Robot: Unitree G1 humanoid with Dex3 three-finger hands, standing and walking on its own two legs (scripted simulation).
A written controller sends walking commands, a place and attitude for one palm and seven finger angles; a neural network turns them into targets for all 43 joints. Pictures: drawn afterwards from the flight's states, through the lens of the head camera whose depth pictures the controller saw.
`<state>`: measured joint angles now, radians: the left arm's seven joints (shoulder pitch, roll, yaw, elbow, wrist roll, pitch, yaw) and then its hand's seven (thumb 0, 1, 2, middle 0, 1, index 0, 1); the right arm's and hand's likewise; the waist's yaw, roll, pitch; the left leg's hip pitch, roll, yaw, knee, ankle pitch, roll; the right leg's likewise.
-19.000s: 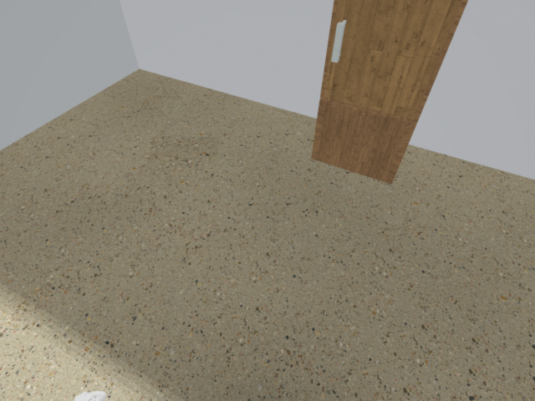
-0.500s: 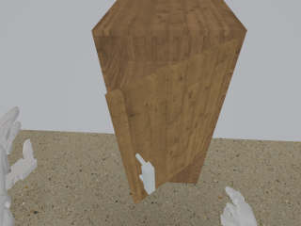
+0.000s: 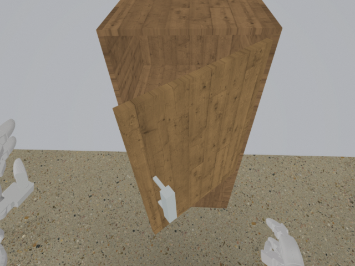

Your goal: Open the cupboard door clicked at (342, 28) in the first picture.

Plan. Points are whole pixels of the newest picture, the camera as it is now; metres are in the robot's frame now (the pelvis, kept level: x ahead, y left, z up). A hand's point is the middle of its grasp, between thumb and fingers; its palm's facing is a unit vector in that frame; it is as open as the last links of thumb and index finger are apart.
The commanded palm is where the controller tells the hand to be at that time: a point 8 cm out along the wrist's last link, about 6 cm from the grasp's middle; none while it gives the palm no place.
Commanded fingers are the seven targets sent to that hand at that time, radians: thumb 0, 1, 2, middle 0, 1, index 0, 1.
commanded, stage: step back with the hand held close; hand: left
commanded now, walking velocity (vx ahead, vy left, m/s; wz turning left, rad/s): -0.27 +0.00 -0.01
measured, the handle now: (164, 199) +0.31 +0.08 -0.07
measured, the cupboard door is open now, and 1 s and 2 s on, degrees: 41 41 41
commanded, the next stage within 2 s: stop stepping back and stand still in 0.94 s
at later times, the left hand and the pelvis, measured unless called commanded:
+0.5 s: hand out of the picture +0.13 +0.29 +0.15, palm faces +0.38 -0.79 -0.49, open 7.4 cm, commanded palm +0.07 +0.33 +0.17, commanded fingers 0.00 0.90 0.90 -0.20 -0.30 -0.20 -0.30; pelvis -0.08 +0.03 -0.01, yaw +0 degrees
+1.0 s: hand out of the picture +0.03 +0.32 +0.17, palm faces +0.47 -0.78 -0.42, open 7.4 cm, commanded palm -0.04 +0.35 +0.17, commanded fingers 0.00 0.90 0.90 -0.20 -0.30 -0.20 -0.30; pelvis -0.17 +0.05 -0.01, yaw +2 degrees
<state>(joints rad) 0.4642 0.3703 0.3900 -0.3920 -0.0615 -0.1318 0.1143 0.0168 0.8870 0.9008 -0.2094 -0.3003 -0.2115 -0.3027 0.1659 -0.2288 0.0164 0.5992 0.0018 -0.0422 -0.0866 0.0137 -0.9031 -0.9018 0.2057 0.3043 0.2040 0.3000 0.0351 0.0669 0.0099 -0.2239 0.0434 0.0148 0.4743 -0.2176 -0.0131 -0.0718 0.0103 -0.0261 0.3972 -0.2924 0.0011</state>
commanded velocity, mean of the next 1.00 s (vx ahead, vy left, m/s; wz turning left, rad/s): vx -0.32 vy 0.00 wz -0.02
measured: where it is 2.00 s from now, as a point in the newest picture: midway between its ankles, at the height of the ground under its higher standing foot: outside the picture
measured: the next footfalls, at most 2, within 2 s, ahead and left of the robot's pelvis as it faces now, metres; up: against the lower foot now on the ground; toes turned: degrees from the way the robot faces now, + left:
right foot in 1.10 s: -0.25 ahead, -0.01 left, +0.00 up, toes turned -6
left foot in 1.22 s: -0.08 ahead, +0.12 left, +0.00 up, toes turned -2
